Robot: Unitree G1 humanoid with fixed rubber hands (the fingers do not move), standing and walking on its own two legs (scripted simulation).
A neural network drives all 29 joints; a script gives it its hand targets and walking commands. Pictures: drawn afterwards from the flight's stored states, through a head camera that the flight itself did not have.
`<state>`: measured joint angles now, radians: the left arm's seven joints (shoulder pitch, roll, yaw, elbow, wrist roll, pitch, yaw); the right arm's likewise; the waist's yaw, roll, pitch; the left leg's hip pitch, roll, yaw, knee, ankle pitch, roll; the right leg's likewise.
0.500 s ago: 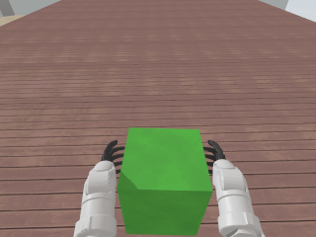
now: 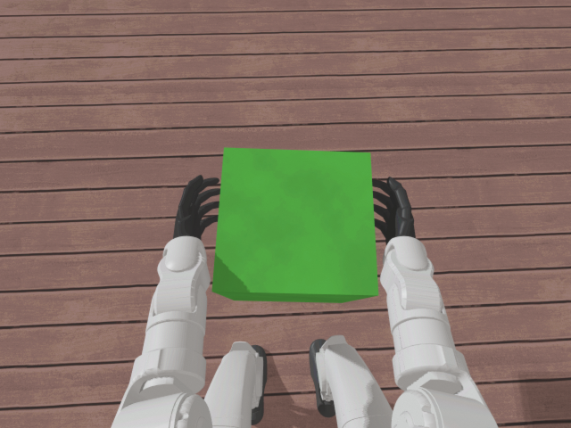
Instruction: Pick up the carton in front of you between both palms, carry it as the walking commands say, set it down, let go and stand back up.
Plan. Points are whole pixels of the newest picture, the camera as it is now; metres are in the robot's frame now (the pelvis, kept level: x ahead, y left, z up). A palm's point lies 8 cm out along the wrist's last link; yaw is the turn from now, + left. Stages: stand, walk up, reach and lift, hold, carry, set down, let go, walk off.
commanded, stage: set down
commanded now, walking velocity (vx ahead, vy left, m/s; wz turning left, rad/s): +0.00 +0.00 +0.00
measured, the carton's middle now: (292, 237) +0.39 -0.01 -0.16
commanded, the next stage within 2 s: none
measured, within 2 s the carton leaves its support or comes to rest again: rests again in 1.86 s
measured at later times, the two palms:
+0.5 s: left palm (210, 220) +0.44 +0.14 -0.21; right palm (368, 229) +0.41 -0.16 -0.22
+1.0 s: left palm (225, 221) +0.48 +0.13 -0.37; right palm (351, 233) +0.44 -0.16 -0.38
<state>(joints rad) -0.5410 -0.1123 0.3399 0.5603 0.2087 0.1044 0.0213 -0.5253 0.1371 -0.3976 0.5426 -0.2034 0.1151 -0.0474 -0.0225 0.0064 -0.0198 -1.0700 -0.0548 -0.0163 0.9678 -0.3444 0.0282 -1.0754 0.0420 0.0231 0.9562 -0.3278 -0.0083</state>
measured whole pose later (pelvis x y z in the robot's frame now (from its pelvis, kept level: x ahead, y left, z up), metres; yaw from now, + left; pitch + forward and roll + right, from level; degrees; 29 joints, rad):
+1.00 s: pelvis -0.05 +0.01 -0.25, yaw -1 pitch +45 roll -2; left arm -1.25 0.13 0.32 0.83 0.16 0.26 0.04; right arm -1.11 0.00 -0.52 0.65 -0.14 0.27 -0.12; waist -0.03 0.00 0.03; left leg -2.17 -0.06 0.02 1.93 -0.55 0.04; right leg -2.16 0.05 -0.01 1.90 -0.53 0.02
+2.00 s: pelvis -0.06 +0.00 -0.34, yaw -2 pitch +36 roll -3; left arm -1.51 0.26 0.27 1.04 0.12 0.21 -0.04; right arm -1.38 -0.18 -0.50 0.93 -0.05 0.21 -0.06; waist -0.04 -0.04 0.33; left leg -2.27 -0.04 0.02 2.25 -0.61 0.05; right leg -2.26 0.08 -0.03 2.20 -0.58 0.03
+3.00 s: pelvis -0.06 +0.00 -0.29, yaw -2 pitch +38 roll -2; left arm -1.43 0.45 0.09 1.12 -0.13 0.15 0.02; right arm -1.27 -0.21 -0.24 0.89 0.16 0.16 -0.19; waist -0.07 -0.01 0.22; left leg -2.14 -0.04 0.00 2.09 -0.61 0.03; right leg -2.14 0.08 -0.03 2.05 -0.57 0.01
